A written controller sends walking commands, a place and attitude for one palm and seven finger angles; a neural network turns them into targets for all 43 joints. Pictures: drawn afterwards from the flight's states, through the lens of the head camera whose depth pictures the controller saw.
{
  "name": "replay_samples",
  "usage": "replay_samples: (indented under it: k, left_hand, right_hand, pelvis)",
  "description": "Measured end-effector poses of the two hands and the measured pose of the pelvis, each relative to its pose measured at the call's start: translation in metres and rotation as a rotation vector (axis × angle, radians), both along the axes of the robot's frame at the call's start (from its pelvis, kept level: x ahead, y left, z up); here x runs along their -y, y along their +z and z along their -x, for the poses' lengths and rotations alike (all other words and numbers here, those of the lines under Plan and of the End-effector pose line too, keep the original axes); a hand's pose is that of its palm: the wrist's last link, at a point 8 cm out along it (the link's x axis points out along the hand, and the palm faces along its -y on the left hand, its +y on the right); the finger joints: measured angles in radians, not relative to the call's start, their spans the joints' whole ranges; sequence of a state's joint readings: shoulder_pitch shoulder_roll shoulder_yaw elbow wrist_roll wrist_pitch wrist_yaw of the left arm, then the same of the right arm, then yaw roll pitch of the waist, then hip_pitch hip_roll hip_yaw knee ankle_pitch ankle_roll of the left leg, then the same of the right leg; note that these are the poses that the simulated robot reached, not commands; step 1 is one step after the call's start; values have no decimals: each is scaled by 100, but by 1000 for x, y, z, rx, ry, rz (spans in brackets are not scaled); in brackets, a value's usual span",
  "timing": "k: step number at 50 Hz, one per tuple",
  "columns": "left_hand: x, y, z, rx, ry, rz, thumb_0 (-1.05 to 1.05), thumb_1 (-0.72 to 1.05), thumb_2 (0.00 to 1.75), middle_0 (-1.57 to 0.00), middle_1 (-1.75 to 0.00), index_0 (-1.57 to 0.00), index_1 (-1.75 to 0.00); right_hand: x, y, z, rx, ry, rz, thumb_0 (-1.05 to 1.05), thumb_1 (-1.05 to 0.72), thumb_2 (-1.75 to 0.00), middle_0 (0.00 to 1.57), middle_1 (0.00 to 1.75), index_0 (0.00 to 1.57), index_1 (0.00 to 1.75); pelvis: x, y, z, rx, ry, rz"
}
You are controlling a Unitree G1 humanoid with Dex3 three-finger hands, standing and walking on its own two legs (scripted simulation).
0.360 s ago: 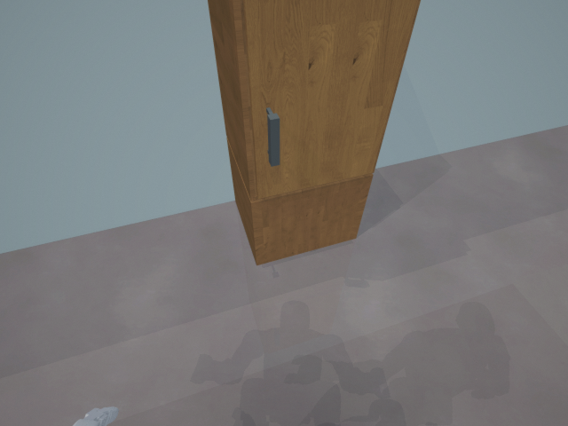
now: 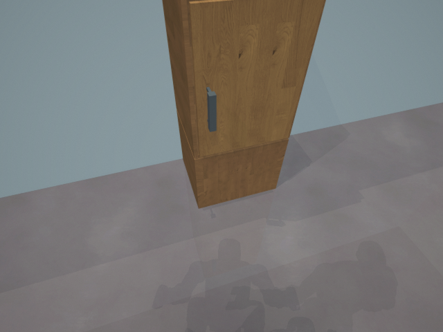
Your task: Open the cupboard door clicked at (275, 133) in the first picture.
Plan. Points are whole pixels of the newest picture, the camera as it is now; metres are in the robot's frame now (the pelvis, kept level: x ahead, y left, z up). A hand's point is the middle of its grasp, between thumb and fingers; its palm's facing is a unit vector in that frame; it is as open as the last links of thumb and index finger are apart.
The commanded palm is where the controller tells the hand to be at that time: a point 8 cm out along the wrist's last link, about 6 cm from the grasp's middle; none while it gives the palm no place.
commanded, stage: stand and wait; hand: left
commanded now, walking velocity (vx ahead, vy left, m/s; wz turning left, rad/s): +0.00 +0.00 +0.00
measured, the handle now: (210, 109) +0.85 +0.09 -0.09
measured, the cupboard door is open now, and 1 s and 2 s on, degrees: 0 0 0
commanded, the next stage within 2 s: look at it before walking up in 0.46 s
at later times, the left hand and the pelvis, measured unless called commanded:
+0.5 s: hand out of the picture +0.06 +0.23 -0.15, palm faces -0.04 -0.95 -0.32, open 7.4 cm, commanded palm none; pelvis -0.01 -0.01 +0.00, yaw +0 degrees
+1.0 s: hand out of the picture +0.07 +0.23 -0.15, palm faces -0.04 -0.94 -0.33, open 7.4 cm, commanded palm none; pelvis +0.00 -0.01 +0.00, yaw +0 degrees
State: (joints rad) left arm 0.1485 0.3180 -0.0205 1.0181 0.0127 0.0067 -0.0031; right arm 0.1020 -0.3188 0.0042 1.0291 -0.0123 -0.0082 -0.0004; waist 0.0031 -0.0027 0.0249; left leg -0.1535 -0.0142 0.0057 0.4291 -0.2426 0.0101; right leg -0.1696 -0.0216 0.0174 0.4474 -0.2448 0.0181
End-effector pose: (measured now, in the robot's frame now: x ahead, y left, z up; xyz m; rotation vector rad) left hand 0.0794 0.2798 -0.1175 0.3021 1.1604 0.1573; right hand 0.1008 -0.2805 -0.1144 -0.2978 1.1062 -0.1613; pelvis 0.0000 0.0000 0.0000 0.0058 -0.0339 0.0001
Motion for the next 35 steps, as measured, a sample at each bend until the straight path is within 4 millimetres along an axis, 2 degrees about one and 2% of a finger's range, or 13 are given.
replay_samples:
  k: [8, 16, 24, 35]
  left_hand:
    - [1, -3, 24, -68, 18, -5, 1, 90, 90, -21, -30, -21, -30]
    - [3, -2, 30, -83, 22, -11, 1, 90, 90, -21, -30, -21, -30]
    - [5, 0, 24, -64, 14, -10, 1, 90, 90, -21, -30, -21, -30]
    - [6, 0, 14, -44, 6, -6, 1, 90, 90, -21, -30, -21, -30]
  right_hand:
    - [9, -6, 33, -91, -33, 4, 0, -91, -90, 20, 30, 20, 30]
    - [13, -10, 54, -139, -55, 0, 0, -91, -90, 20, 30, 20, 30]
    - [12, -11, 58, -141, -61, -9, 0, -91, -90, 20, 30, 20, 30]
    - [12, -8, 51, -121, -60, -6, 0, -91, -90, 20, 30, 20, 30]
  pelvis:
    - [5, 2, 4, -1, -1, 1]
    - [7, 3, 7, 2, -3, 2]
    - [9, 3, 9, 0, -4, 2]
    - [8, 4, 7, -2, -7, 2]
